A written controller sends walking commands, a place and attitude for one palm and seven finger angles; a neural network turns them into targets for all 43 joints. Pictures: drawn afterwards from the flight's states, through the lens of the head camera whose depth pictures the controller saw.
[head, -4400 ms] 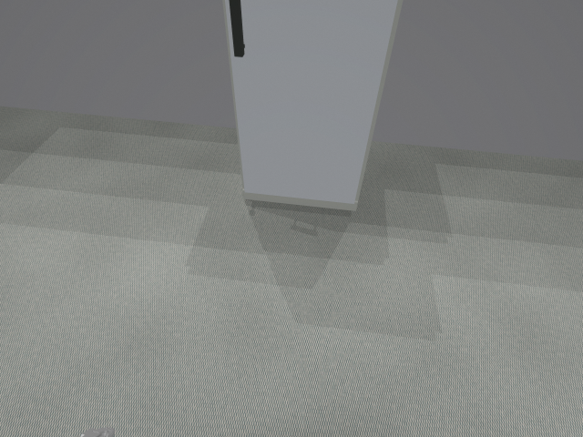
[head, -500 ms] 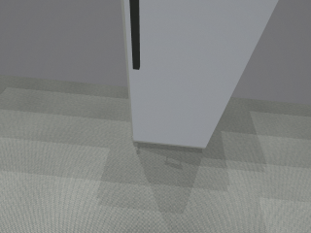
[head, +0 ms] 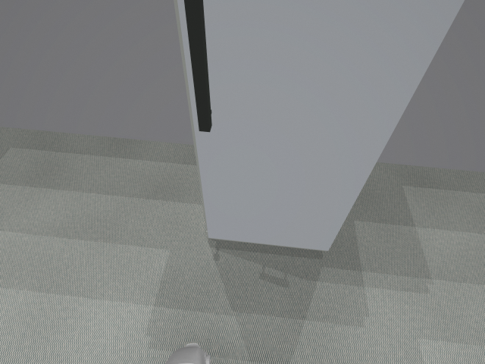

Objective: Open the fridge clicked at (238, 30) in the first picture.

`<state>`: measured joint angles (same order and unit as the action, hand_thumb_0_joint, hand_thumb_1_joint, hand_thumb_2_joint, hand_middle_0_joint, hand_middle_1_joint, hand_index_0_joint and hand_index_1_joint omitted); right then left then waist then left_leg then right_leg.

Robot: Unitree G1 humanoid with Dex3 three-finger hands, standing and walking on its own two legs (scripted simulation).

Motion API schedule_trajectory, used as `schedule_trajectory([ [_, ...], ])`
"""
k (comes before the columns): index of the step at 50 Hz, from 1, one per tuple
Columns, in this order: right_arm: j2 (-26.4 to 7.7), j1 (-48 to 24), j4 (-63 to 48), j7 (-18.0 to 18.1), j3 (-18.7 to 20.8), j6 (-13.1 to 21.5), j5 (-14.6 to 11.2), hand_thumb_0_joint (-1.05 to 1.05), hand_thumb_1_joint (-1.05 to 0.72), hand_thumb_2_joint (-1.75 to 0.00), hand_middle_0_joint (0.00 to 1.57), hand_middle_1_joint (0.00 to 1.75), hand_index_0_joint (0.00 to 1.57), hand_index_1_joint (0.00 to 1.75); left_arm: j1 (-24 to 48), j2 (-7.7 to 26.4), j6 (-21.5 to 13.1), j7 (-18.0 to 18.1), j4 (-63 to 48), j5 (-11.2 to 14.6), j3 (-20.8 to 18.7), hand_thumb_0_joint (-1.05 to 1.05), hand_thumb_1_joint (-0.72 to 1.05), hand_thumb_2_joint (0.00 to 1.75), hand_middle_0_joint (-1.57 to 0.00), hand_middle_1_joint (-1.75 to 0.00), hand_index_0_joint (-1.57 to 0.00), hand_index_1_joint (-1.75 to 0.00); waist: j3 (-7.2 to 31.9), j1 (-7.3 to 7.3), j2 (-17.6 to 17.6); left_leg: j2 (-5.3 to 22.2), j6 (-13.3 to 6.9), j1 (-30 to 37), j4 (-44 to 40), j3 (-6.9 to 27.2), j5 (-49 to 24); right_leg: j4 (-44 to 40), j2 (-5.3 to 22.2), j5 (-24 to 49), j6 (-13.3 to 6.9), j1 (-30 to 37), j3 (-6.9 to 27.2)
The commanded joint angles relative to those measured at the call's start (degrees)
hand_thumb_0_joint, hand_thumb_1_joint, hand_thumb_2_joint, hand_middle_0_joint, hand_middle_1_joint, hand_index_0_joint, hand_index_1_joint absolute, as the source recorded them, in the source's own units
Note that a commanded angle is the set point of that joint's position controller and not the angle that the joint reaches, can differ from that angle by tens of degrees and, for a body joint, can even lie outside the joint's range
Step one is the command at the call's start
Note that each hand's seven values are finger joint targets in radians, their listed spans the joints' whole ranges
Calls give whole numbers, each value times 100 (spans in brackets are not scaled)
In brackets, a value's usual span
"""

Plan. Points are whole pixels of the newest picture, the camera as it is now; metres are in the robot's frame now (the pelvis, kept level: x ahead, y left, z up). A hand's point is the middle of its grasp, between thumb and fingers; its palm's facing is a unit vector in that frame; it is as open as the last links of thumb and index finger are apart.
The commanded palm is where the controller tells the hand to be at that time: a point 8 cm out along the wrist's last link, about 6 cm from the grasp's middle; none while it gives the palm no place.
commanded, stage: take the last steps up to it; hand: left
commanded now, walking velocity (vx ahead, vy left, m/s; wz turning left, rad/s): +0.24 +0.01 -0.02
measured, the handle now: (201, 47) +0.66 +0.14 +0.19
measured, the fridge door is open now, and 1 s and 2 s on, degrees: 0 0 0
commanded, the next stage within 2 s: come to a stop and stand still in 0.24 s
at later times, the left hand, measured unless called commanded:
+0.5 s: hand (157, 311) +0.24 +0.19 -0.16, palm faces -0.01 -0.97 -0.25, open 7.3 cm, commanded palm none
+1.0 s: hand (127, 350) +0.17 +0.24 -0.18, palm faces +0.06 -0.98 -0.19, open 7.3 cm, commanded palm none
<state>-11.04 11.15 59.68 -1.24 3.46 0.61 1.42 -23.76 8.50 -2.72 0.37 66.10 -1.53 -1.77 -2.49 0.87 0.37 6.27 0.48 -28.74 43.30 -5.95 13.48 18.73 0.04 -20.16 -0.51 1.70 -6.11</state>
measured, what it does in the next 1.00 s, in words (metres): walks ahead: left foot, then right foot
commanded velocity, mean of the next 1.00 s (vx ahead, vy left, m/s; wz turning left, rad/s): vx -0.01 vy -0.02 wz -0.01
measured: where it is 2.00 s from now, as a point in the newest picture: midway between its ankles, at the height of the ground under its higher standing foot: outside the picture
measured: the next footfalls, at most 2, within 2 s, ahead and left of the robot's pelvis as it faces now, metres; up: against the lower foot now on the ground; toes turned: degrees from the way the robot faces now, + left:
left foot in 0.08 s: +0.16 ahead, +0.13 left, +0.00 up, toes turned +8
right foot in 0.46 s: +0.25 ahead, -0.11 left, +0.00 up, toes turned -7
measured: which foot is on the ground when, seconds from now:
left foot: up 0.00-0.06, down 0.08-0.50, up 0.52-0.80, down 0.82-1.00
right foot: down 0.00-0.08, up 0.10-0.44, down 0.46-0.84, up 0.86-1.00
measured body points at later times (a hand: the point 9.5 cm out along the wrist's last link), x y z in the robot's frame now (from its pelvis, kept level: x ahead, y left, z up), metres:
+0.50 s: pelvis +0.16 +0.00 -0.01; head +0.17 -0.01 +0.44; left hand +0.24 +0.24 -0.14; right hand +0.13 -0.21 -0.18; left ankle +0.12 +0.12 -0.74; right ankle +0.21 -0.10 -0.74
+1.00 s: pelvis +0.14 +0.05 +0.01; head +0.14 +0.07 +0.46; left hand +0.16 +0.29 -0.16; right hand +0.18 -0.19 -0.14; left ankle +0.14 +0.14 -0.74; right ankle +0.13 -0.09 -0.69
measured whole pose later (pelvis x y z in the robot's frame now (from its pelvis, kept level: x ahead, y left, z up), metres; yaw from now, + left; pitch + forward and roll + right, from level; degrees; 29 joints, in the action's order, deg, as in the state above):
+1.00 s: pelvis +0.14 +0.05 +0.01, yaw +0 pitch -1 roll -1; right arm -7.8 13.4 59.9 2.5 1.8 -0.3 1.8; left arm -13.4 12.0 3.3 0.8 61.0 -1.3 -3.5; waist -0.7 0.2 -2.6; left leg 0.9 -1.8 -11.2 25.3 -4.8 13.5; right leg 47.9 1.4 -21.4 1.7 -21.1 0.0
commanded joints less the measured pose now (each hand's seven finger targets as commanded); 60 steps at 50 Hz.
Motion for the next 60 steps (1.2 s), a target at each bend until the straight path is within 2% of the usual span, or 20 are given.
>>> schedule_trajectory([
  [1, -244, 221, -281, 19, -34, 219, -26, 0, -90, -90, 20, 30, 20, 30, -4, 949, -113, 69, -204, 24, -194, 0, 90, 90, -20, -30, -20, -30, -249, -310, -551, -400, -154, 1111, -1015, -299, -148, 409, 1293, 3264, -658, -663, 565],
  [2, -413, 884, -66, 81, 2, 258, 9, 0, -90, -90, 20, 30, 20, 30, -45, 859, -95, 67, -199, 51, -174, 0, 90, 90, -20, -30, -20, -30, 82, -556, -303, -482, -211, 2171, -1409, -291, -482, 1422, 1057, 3435, -510, -1016, 376],
  [3, -938, 1635, 102, 165, 109, 306, 76, 0, -90, -90, 20, 30, 20, 30, -248, 621, -73, 39, -260, 95, -149, 0, 90, 90, -20, -30, -20, -30, 759, -771, 651, 522, -544, 3477, -1650, 909, -924, 2836, 554, 2109, -249, -1916, 93],
  [4, -1437, 2050, 190, 205, 209, 269, 49, 0, -90, -90, 20, 30, 20, 30, -417, 356, -78, -6, -387, 142, -96, 0, 90, 90, -20, -30, -20, -30, 1179, -727, 1873, 1864, -1160, 4088, -2346, 2770, -1173, 4496, -107, -1242, -83, -2979, -110],
  [5, -1441, 1850, 139, 233, 195, 208, -29, 0, -90, -90, 20, 30, 20, 30, -105, 481, -34, 27, -547, 88, -94, 0, 90, 90, -20, -30, -20, -30, 1042, -710, 1461, 2029, -1349, 3406, -2771, 3011, 33, 5350, 62, -1519, -186, -3177, 453],
  [8, -552, 799, -113, 265, -10, 307, -9, 0, -90, -90, 20, 30, 20, 30, 495, 332, -11, -68, -575, 11, -145, 0, 90, 90, -20, -30, -20, -30, -246, -346, 473, 1428, -1075, 1740, -3170, 1918, 119, 5254, 636, -234, -133, -3397, 622],
  [11, -421, 531, -123, 273, -71, 390, -45, 0, -90, -90, 20, 30, 20, 30, 32, 119, 132, -55, -469, 12, -114, 0, 90, 90, -20, -30, -20, -30, 122, 17, 516, 1074, -981, 1461, -3096, 870, -1149, 4299, 673, -67, 15, -2702, 435],
  [18, -473, 609, -54, 255, -17, 254, -3, 0, -90, -90, 20, 30, 20, 30, 706, 106, 223, -33, -808, -6, -96, 0, 90, 90, -20, -30, -20, -30, -214, -44, 682, 953, -1055, 1401, -3015, 631, -1038, 2421, 525, 379, 104, -2340, 182],
  [21, -421, 491, 8, 297, -71, 196, -21, 0, -90, -90, 20, 30, 20, 30, 406, 236, 166, 45, -660, 23, -75, 0, 90, 90, -20, -30, -20, -30, 11, 212, 156, 638, -604, 1390, -2029, 300, -1886, 862, 402, 1515, 158, -1206, 142],
  [24, -17, 1014, 165, 246, -137, 87, -142, 0, -90, -90, 20, 30, 20, 30, 495, 1045, 78, 136, -631, 62, -98, 0, 90, 90, -20, -30, -20, -30, 417, -97, -783, -250, 48, 1204, -1421, 34, 745, 491, 1905, 4348, -562, -711, 1465],
  [25, 19, 1063, 216, 269, -124, -35, -132, 0, -90, -90, 20, 30, 20, 30, 650, 1117, 80, 170, -652, 66, -147, 0, 90, 90, -20, -30, -20, -30, 500, -130, -1362, -273, 107, 1355, -1076, -24, 1102, 429, 1933, 4785, -780, -884, 1565],
  [29, -88, 842, 184, 333, -41, -191, -144, 0, -90, -90, 20, 30, 20, 30, 888, 1096, 204, 264, -732, 27, -229, 0, 90, 90, -20, -30, -20, -30, 627, 39, -884, -344, 148, 783, 421, 348, 1796, 544, 2113, 5947, -1189, -453, 1420],
  [34, -36, 646, -89, 298, 36, -301, -120, 0, -90, -90, 20, 30, 20, 30, 1283, 1158, 345, 286, -1010, -36, -378, 0, 90, 90, -20, -30, -20, -30, 623, 14, -800, -410, 208, 768, 702, 500, 1609, 405, 2044, 4778, -1161, -921, 1142],
  [39, -33, 1145, -70, 256, 25, -209, -91, 0, -90, -90, 20, 30, 20, 30, 1497, 1042, 424, 227, -1118, 14, -360, 0, 90, 90, -20, -30, -20, -30, 692, -272, -1031, -477, 148, 2035, -1525, 116, -1, 607, 1440, 2154, -527, -1784, 894],
  [40, -142, 1188, -63, 250, 27, -148, -80, 0, -90, -90, 20, 30, 20, 30, 1462, 823, 449, 200, -1132, 39, -296, 0, 90, 90, -20, -30, -20, -30, 643, -296, -390, -192, 62, 2369, -2050, 432, -113, 962, 1079, 953, -264, -2215, 689],
  [41, -518, 1047, -207, 253, 73, -82, -15, 0, -90, -90, 20, 30, 20, 30, 1383, 503, 485, 162, -1249, 91, -237, 0, 90, 90, -20, -30, -20, -30, 395, -241, 987, 800, -310, 1867, -2821, 1704, -55, 1555, 475, -120, 89, -2580, 298],
  [42, -774, 632, -411, 272, 69, -82, 22, 0, -90, -90, 20, 30, 20, 30, 1430, 423, 481, 148, -1284, 89, -212, 0, 90, 90, -20, -30, -20, -30, 61, -184, 1287, 1415, -764, 976, -3325, 2399, 450, 2189, 204, -634, 194, -2427, 300],
  [46, -554, -10, -393, 388, -48, 5, 19, 0, -90, -90, 20, 30, 20, 30, 975, 524, 511, 42, -807, 20, -236, 0, 90, 90, -20, -30, -20, -30, -203, 48, 787, 959, -740, 1148, -3401, 1676, 655, 3340, 238, -187, 186, -2568, 843],
  [55, -741, 666, 71, 400, 49, -16, -7, 0, -90, -90, 20, 30, 20, 30, 905, 365, 422, 38, -647, 80, -60, 0, 90, 90, -20, -30, -20, -30, 146, -272, 816, 965, -892, 2431, -2626, 1397, -2065, 1481, 225, -325, 202, -2016, 418],
  [60, -169, 602, 157, 308, -99, 10, -137, 0, -90, -90, 20, 30, 20, 30, 457, 714, 243, 151, -310, 94, -26, 0, 90, 90, -20, -30, -20, -30, 165, -176, -58, 27, -80, 1528, -2013, 529, -580, -31, 1057, 1773, -138, -858, 1021],
])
